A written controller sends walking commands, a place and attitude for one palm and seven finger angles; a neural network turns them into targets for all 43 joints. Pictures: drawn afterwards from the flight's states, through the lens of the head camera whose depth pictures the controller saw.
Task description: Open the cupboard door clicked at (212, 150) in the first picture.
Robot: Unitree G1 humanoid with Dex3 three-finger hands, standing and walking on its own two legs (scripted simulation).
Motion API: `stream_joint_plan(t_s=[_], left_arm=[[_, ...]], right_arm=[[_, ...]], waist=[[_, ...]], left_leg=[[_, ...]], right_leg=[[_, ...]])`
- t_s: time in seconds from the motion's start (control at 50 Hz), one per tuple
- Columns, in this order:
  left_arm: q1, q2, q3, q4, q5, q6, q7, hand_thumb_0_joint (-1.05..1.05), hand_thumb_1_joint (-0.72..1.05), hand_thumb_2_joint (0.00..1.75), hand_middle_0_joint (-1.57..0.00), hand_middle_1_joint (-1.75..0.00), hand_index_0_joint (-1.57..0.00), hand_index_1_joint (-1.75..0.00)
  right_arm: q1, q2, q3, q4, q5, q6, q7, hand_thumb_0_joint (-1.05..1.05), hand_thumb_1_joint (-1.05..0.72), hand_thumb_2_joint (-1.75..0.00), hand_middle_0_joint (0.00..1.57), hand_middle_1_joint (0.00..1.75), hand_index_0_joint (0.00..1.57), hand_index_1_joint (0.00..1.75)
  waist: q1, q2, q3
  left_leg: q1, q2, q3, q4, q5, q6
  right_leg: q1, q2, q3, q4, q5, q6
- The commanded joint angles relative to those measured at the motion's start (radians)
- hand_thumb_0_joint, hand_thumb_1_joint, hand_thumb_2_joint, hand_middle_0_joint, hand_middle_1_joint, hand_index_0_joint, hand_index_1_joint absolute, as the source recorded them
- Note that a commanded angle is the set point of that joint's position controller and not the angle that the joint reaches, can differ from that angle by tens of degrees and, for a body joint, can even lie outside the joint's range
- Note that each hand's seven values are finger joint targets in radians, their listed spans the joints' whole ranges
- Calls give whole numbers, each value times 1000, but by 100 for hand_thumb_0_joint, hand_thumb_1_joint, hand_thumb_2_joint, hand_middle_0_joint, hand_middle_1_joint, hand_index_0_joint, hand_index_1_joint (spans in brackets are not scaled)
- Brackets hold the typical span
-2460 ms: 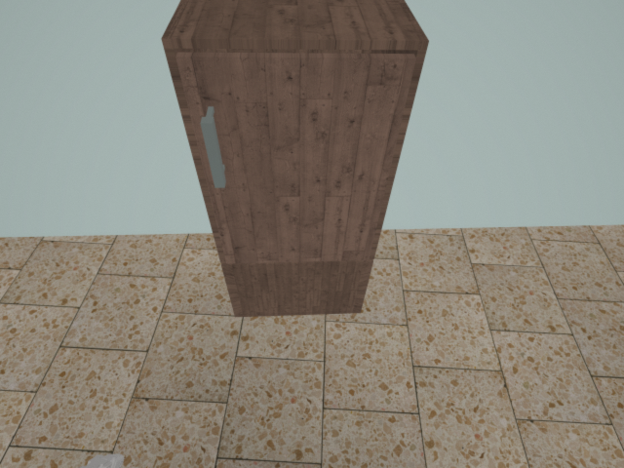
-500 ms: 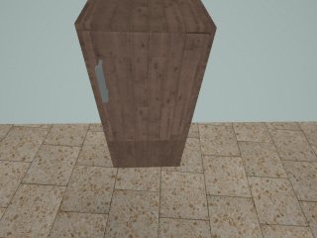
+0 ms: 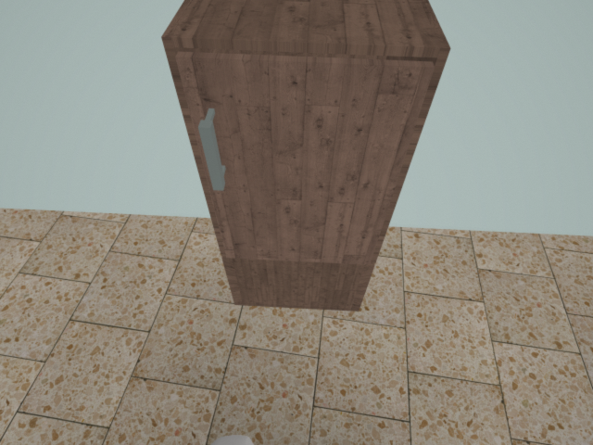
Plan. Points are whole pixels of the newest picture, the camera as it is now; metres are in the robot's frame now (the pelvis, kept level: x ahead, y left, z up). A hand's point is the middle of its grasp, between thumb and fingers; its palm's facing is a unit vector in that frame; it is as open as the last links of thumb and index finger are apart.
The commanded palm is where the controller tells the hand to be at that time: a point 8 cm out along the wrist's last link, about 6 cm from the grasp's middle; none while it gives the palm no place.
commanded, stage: come to a stop and stand still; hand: left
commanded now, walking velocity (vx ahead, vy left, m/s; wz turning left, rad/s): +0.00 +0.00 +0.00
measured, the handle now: (215, 151) +0.60 +0.20 +0.02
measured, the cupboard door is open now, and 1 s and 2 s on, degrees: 0 0 0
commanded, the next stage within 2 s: look again from close up in 0.68 s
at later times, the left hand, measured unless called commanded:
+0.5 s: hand out of the picture -0.05 +0.19 -0.16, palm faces +0.00 -0.98 -0.19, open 7.4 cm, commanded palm none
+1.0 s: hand out of the picture +0.00 +0.21 -0.17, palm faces -0.02 -0.98 -0.20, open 7.4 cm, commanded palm none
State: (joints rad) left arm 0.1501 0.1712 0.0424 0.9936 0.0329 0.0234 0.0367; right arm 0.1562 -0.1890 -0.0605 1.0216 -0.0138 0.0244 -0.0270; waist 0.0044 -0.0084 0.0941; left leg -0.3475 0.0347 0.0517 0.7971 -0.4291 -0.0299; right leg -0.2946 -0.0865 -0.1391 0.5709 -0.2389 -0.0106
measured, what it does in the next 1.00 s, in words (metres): steps on the spot: left foot, then right foot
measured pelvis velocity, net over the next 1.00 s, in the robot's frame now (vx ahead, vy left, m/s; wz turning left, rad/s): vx -0.02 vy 0.04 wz -0.01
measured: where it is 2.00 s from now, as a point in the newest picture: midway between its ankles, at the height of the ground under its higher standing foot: outside the picture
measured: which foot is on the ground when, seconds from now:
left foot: up 0.00-0.04, down 0.06-1.00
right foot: down 0.00-0.06, up 0.08-0.30, down 0.32-1.00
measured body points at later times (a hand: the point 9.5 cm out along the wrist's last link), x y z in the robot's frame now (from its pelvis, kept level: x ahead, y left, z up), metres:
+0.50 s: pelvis -0.02 +0.02 +0.01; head -0.01 +0.02 +0.46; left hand -0.04 +0.25 -0.15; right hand +0.02 -0.21 -0.15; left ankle +0.02 +0.13 -0.73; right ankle -0.03 -0.10 -0.73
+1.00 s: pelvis -0.02 +0.04 +0.00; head -0.01 +0.03 +0.45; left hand +0.00 +0.26 -0.15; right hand -0.04 -0.17 -0.16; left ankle +0.02 +0.13 -0.73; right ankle -0.03 -0.10 -0.73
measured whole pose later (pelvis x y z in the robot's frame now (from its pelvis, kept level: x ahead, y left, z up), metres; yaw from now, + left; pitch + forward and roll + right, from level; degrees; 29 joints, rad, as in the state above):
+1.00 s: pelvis -0.02 +0.04 +0.00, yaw -1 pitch -1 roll -1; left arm 0.29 0.15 -0.01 1.07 0.02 -0.01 0.04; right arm 0.35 -0.13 0.00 1.07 -0.02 0.00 -0.01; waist -0.03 0.03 0.02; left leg -0.30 0.01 0.09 0.57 -0.26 0.04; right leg -0.21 -0.04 -0.05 0.55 -0.32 0.02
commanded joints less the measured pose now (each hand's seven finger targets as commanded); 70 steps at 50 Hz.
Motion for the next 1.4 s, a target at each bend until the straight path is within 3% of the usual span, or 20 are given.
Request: stream_joint_plan(t_s=[0.0, 0.02, 0.04, 0.08, 0.12, 0.22, 0.26, 0.3, 0.32, 0.36, 0.5, 0.6, 0.74, 0.76, 0.78, 0.8, 0.84, 0.96, 1.08, 1.38], left_arm=[[50, 151, 38, -56, -11, 5, 2, 0, 90, 90, -20, -30, -20, -30], [74, 97, 29, -72, -14, 15, -3, 0, 90, 90, -20, -30, -20, -30], [68, 67, 24, -89, -18, 15, -3, 0, 90, 90, -20, -30, -20, -30], [72, 86, 28, -56, -6, 27, -5, 0, 90, 90, -20, -30, -20, -30], [156, 87, 25, -15, -3, 23, -14, 0, 90, 90, -20, -30, -20, -30], [162, 63, -7, 1, -9, -3, -11, 0, 90, 90, -20, -30, -20, -30], [219, 71, -10, 34, -12, -19, -6, 0, 90, 90, -20, -30, -20, -30], [209, 119, -16, 51, -12, -40, 2, 0, 90, 90, -20, -30, -20, -30], [193, 125, -18, 52, -14, -41, 2, 0, 90, 90, -20, -30, -20, -30], [181, 106, -23, 70, -15, -46, 2, 0, 90, 90, -20, -30, -20, -30], [201, 80, -30, 105, -18, -34, 4, 0, 90, 90, -20, -30, -20, -30], [211, 72, -29, 110, -21, -31, 4, 0, 90, 90, -20, -30, -20, -30], [215, 54, -28, 114, -24, -32, 5, 0, 90, 90, -20, -30, -20, -30], [264, 75, -43, 120, -4, -62, 40, 0, 90, 90, -20, -30, -20, -30], [205, 122, -35, 71, -16, -70, 29, 0, 90, 90, -20, -30, -20, -30], [159, 117, -33, 46, -17, -67, 22, 0, 90, 90, -20, -30, -20, -30], [160, 95, -30, 30, -16, -64, 14, 0, 90, 90, -20, -30, -20, -30], [206, 56, -36, 38, -16, -50, 6, 0, 90, 90, -20, -30, -20, -30], [207, 68, -34, 39, -15, -52, 7, 0, 90, 90, -20, -30, -20, -30], [204, 92, -30, 61, -13, -46, 2, 0, 90, 90, -20, -30, -20, -30]], right_arm=[[211, -54, -3, 0, -4, -12, 10, 0, -90, -90, 20, 30, 20, 30], [192, -124, -13, -25, -12, -22, 10, 0, -90, -90, 20, 30, 20, 30], [145, -184, -16, -64, -20, -20, 8, 0, -90, -90, 20, 30, 20, 30], [34, -159, -4, -88, -21, -22, -6, 0, -90, -90, 20, 30, 20, 30], [-30, -124, 10, -99, -13, -25, -7, 0, -90, -90, 20, 30, 20, 30], [53, -128, 2, -53, -6, -29, -6, 0, -90, -90, 20, 30, 20, 30], [61, -127, 3, -34, 5, -35, -5, 0, -90, -90, 20, 30, 20, 30], [76, -73, 12, -27, 18, -39, 1, 0, -90, -90, 20, 30, 20, 30], [76, -67, 16, -17, 17, -39, 6, 0, -90, -90, 20, 30, 20, 30], [77, -69, 15, 8, 11, -30, 4, 0, -90, -90, 20, 30, 20, 30], [114, -56, 34, 78, 6, -27, 3, 0, -90, -90, 20, 30, 20, 30], [154, -44, 39, 104, 2, -26, 1, 0, -90, -90, 20, 30, 20, 30], [200, -30, 41, 121, 2, -36, -5, 0, -90, -90, 20, 30, 20, 30], [94, -56, 51, 39, 3, -58, 9, 0, -90, -90, 20, 30, 20, 30], [178, -11, 50, 23, 2, -43, 17, 0, -90, -90, 20, 30, 20, 30], [228, -27, 47, 30, -5, -37, 21, 0, -90, -90, 20, 30, 20, 30], [251, -29, 47, 17, -11, -46, 21, 0, -90, -90, 20, 30, 20, 30], [215, -53, 45, -13, -7, -52, 11, 0, -90, -90, 20, 30, 20, 30], [200, -65, 44, 8, -3, -61, 7, 0, -90, -90, 20, 30, 20, 30], [128, -88, 45, 28, 0, -64, 2, 0, -90, -90, 20, 30, 20, 30]], waist=[[-44, -76, -97], [-32, 174, -62], [-27, 299, -17], [3, 232, 5], [41, 169, -25], [-5, 120, -94], [19, 73, -121], [-18, -33, -121], [-24, 10, -110], [-26, -124, -93], [-14, -23, 16], [-9, 3, 22], [-4, 26, -9], [33, 12, 41], [-38, 0, -36], [-57, 1, -43], [-45, 107, -55], [-9, 17, -3], [-8, -26, -26], [-9, 20, -76]], left_leg=[[244, 25, -2, -331, 216, 11], [186, 197, -233, -468, 235, 70], [33, 324, -385, -590, 219, 165], [-71, 275, -325, -642, 51, 190], [-29, 212, -212, -607, 91, 175], [199, 207, -174, -533, 326, 190], [197, 165, -133, -449, 382, 143], [190, 83, -67, -401, 331, 63], [212, 72, -66, -421, 355, 52], [239, 73, -47, -415, 321, 45], [189, 70, -64, -489, 198, 46], [160, 66, -69, -496, 163, 44], [145, 76, -77, -494, 205, 46], [56, 81, -37, -260, 317, 20], [93, 42, -44, -280, 126, 27], [98, 38, -43, -276, 116, 32], [65, 57, -79, -333, 143, 53], [-2, 79, -129, -434, 77, 84], [73, 80, -105, -427, 210, 85], [172, 87, -68, -405, 311, 80]], right_leg=[[-112, -128, 138, -84, 67, -58], [-173, -16, 67, 43, -166, 4], [-142, 54, 55, 202, -300, 29], [-93, 39, 157, 395, -247, 15], [-86, 34, 154, 412, -183, 20], [-29, 29, 109, 55, -185, 37], [92, 26, 115, -186, 6, 37], [104, -81, 248, -249, 186, -6], [80, -90, 240, -224, 234, -17], [40, -63, 235, -236, 177, -14], [-3, -32, 220, -297, -87, -6], [4, -27, 213, -299, -116, -9], [56, -19, 191, -267, -26, -11], [35, -70, 233, -246, 287, -17], [11, -105, 269, -280, -40, -52], [-44, -70, 239, -257, -238, -66], [-22, -19, 176, -164, -186, -56], [24, 14, 150, -118, -99, -36], [37, 2, 158, -126, -3, -23], [65, -8, 169, -147, 53, -13]])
